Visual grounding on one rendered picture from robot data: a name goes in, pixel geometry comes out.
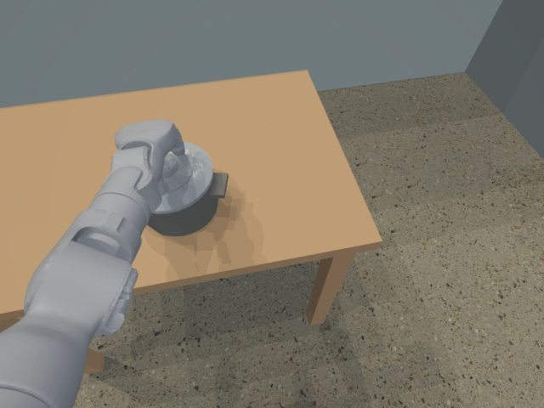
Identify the pot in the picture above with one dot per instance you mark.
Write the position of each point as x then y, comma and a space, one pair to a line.
194, 217

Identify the table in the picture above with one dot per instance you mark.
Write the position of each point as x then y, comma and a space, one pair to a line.
291, 196

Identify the left robot hand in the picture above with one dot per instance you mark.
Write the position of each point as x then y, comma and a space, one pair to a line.
162, 132

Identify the lid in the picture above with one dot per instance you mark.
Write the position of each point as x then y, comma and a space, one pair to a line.
190, 183

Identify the robot left upper arm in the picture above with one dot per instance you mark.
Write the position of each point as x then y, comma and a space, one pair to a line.
42, 357

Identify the knob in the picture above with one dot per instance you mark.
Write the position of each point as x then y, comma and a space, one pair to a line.
170, 166

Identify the left robot forearm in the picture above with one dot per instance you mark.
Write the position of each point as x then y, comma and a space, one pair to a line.
118, 214

